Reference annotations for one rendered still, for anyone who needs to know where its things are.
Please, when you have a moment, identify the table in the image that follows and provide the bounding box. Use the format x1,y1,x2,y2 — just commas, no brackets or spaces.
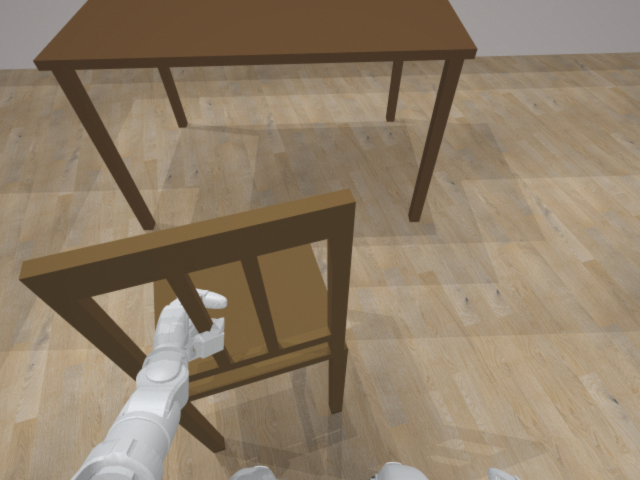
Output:
33,0,477,230

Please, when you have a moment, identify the chair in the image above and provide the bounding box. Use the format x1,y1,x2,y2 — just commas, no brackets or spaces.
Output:
19,188,356,453

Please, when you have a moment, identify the left robot forearm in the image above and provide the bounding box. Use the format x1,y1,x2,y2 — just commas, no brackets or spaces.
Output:
70,347,189,480

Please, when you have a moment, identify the left robot hand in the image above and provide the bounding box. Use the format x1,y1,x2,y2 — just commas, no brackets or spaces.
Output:
152,289,227,362

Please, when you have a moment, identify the robot right shin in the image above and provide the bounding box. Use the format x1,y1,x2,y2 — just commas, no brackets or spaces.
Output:
380,462,402,471

